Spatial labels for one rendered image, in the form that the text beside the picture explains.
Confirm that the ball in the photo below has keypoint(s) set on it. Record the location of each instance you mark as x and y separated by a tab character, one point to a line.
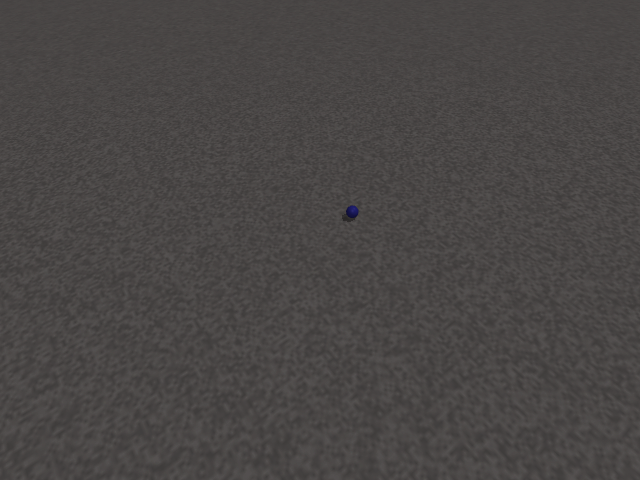
352	211

